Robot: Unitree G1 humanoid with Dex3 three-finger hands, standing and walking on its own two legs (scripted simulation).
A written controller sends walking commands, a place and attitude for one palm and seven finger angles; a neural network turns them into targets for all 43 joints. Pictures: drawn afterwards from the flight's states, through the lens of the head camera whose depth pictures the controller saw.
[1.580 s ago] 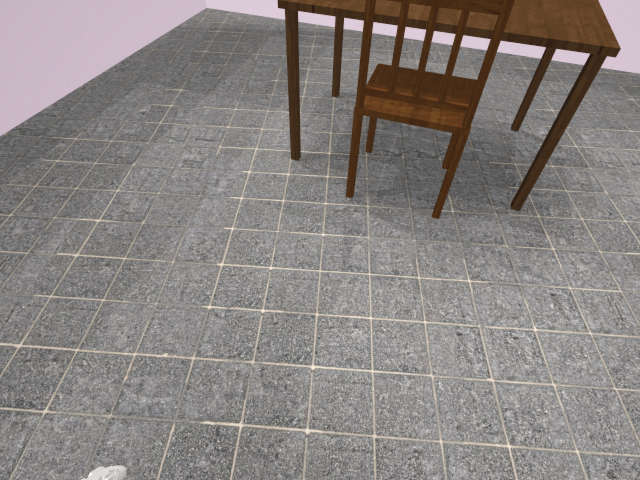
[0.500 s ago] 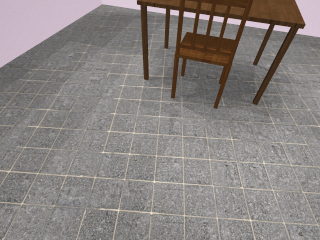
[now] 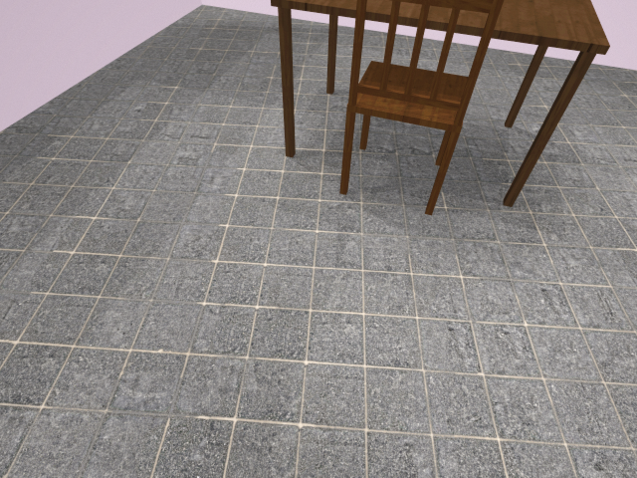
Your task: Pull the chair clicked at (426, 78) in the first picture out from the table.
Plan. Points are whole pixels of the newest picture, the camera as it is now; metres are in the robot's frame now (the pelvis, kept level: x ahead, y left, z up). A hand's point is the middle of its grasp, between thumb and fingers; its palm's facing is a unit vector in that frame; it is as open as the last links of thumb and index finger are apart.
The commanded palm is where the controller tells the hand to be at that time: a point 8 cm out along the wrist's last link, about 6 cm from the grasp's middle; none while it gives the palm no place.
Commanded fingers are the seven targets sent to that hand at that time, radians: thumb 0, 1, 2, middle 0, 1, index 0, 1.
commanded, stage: walk to a spot facing it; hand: left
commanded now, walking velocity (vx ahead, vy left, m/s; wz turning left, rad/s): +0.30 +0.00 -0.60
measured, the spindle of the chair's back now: (416, 52) +1.41 -0.24 -0.08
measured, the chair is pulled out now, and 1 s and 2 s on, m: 0.00 0.00 0.00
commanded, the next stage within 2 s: turn to face it in 1.70 s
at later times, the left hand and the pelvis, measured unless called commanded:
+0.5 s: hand out of the picture +0.11 +0.13 -0.17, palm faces -0.16 -0.97 -0.18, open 7.3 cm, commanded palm none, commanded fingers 0.00 0.90 0.90 -0.20 -0.30 -0.20 -0.30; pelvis +0.10 -0.05 -0.01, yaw -13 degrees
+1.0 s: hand (257, 305) +0.45 +0.15 -0.18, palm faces -0.39 -0.90 -0.18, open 7.4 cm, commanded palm none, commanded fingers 0.00 0.90 0.90 -0.20 -0.30 -0.20 -0.30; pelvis +0.31 -0.01 +0.00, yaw -28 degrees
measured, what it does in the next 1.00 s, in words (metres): walks ahead, turning right: left foot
